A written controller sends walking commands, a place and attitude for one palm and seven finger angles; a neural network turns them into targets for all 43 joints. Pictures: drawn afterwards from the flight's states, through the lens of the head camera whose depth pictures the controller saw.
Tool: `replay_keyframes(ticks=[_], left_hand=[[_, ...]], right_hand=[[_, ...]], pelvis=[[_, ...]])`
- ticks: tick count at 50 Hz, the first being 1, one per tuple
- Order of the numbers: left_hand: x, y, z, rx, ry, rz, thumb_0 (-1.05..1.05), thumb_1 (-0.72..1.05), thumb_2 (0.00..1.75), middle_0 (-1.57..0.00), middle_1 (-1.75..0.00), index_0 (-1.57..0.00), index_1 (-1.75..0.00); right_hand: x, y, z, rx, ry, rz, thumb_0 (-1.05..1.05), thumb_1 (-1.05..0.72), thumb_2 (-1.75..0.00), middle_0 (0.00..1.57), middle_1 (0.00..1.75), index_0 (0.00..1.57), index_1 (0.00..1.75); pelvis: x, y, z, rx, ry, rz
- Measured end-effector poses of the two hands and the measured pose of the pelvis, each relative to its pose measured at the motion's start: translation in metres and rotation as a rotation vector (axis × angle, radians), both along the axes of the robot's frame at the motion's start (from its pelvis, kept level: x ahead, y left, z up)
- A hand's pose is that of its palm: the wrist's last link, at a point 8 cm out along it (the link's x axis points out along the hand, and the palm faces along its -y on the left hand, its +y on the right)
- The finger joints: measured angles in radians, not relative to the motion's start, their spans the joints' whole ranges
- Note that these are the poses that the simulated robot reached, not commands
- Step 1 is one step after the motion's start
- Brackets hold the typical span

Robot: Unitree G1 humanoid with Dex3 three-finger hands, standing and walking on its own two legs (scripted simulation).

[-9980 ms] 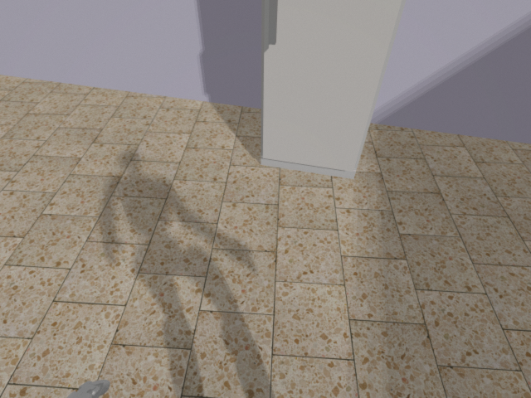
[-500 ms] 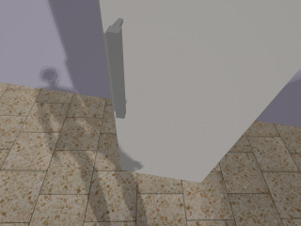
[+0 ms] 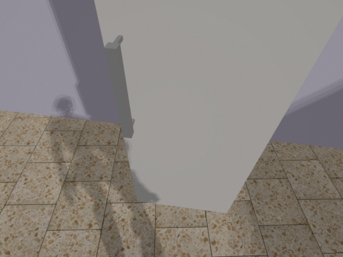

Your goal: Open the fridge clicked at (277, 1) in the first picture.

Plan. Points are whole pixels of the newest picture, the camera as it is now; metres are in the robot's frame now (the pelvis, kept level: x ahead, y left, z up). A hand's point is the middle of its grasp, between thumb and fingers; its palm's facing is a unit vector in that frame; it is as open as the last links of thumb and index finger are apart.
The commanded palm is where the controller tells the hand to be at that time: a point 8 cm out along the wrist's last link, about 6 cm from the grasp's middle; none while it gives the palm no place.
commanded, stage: come to a stop and stand still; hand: left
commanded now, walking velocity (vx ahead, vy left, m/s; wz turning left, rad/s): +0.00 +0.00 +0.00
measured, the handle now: (124, 93) +0.50 +0.17 +0.12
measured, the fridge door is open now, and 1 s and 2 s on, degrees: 0 0 0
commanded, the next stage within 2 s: look again from close up in 0.94 s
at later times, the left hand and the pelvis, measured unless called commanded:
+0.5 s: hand out of the picture -0.02 +0.17 -0.18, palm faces +0.00 -0.99 -0.17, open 7.4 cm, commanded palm none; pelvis +0.01 +0.02 -0.01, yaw -1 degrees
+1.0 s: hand out of the picture +0.02 +0.23 -0.18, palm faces -0.04 -0.98 -0.21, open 7.4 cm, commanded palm none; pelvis +0.01 +0.04 +0.00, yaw -3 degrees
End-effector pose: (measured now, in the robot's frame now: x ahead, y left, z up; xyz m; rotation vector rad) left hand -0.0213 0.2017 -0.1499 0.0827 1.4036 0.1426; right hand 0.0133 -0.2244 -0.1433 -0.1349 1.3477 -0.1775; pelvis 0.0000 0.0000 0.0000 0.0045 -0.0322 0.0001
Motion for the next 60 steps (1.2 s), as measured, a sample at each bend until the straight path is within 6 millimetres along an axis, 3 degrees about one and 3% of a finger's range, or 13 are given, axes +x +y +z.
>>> replay_keyframes(ticks=[8, 14, 22, 33, 39, 44, 60], left_hand=[[-0.013, -0.02, -0.003, -0.043, 0.042, 0.005, 0.0, 0.91, 0.9, -0.2, -0.29, -0.2, -0.3], [-0.019, -0.019, 0.0, -0.036, 0.077, 0.015, 0.0, 0.91, 0.9, -0.2, -0.29, -0.2, -0.3], [-0.012, 0.0, 0.003, -0.001, 0.079, -0.028, 0.0, 0.9, 0.9, -0.2, -0.29, -0.2, -0.3], [0.051, 0.058, 0.001, 0.074, -0.075, -0.067, 0.0, 0.91, 0.9, -0.19, -0.29, -0.2, -0.3], [0.066, 0.072, 0.005, 0.084, -0.104, -0.094, 0.0, 0.91, 0.9, -0.19, -0.29, -0.2, -0.3], [0.061, 0.075, 0.006, 0.081, -0.086, -0.1, 0.0, 0.91, 0.9, -0.19, -0.29, -0.2, -0.3], [0.018, 0.063, 0.006, 0.058, 0.027, -0.087, 0.0, 0.9, 0.9, -0.2, -0.29, -0.2, -0.3]], right_hand=[[-0.04, 0.01, 0.0, 0.028, 0.113, -0.019, 0.0, -0.92, -0.9, 0.2, 0.3, 0.19, 0.3], [-0.053, 0.025, 0.0, 0.061, 0.162, -0.029, 0.0, -0.92, -0.9, 0.2, 0.3, 0.2, 0.3], [-0.034, 0.031, -0.01, 0.056, 0.121, -0.04, 0.02, -0.93, -0.9, 0.2, 0.3, 0.2, 0.3], [-0.004, 0.04, -0.007, 0.0, -0.003, -0.021, 0.03, -0.95, -0.9, 0.2, 0.3, 0.2, 0.3], [0.002, 0.042, -0.002, -0.008, -0.029, -0.011, 0.02, -0.95, -0.9, 0.2, 0.3, 0.2, 0.3], [0.003, 0.043, 0.001, -0.009, -0.031, -0.005, 0.01, -0.94, -0.9, 0.2, 0.3, 0.2, 0.3], [0.003, 0.034, 0.003, -0.006, -0.016, 0.002, 0.01, -0.92, -0.9, 0.2, 0.3, 0.2, 0.3]], pelvis=[[0.0, -0.007, 0.002, -0.008, -0.001, 0.002], [0.004, -0.007, 0.002, -0.008, 0.009, 0.002], [0.011, 0.01, -0.004, -0.044, 0.036, -0.027], [0.016, 0.037, -0.006, -0.013, 0.017, -0.037], [0.013, 0.044, -0.004, -0.003, 0.022, -0.044], [0.011, 0.046, -0.002, 0.0, 0.024, -0.047], [0.006, 0.039, 0.001, 0.002, 0.019, -0.054]])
